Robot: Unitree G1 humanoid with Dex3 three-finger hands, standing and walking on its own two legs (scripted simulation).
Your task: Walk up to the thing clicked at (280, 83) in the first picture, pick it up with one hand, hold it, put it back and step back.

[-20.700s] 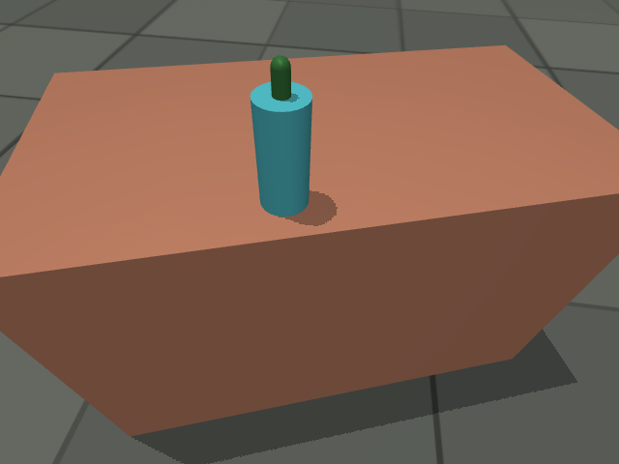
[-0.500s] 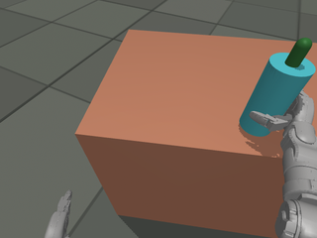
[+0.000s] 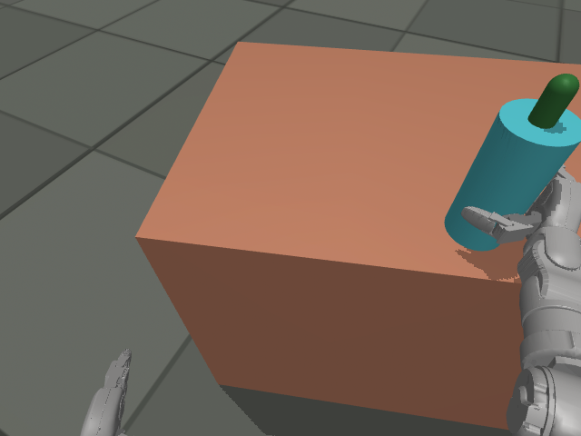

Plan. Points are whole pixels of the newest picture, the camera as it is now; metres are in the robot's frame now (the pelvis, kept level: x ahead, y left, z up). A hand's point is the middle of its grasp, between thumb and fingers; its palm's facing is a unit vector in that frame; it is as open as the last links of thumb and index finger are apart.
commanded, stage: open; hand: right
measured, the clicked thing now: (511, 168) +0.44 -0.23 +0.17
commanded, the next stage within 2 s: withdraw in 0.46 s
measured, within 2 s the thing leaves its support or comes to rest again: neither
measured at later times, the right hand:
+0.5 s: hand (509, 187) +0.45 -0.25 +0.13, palm faces +0.30 +0.95 +0.02, open 13.9 cm
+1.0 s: hand out of the picture +0.43 -0.30 +0.23, palm faces +0.36 +0.93 -0.02, open 17.3 cm
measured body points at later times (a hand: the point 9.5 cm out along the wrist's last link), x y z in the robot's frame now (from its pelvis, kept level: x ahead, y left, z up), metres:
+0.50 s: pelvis +0.00 +0.00 +0.00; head +0.03 -0.01 +0.45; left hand +0.15 +0.26 -0.06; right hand +0.42 -0.30 +0.14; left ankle -0.01 +0.13 -0.72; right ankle +0.03 -0.11 -0.72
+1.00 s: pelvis +0.01 +0.00 +0.01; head +0.01 +0.01 +0.46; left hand +0.16 +0.26 -0.06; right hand +0.41 -0.35 +0.24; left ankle -0.01 +0.13 -0.72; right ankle +0.03 -0.11 -0.72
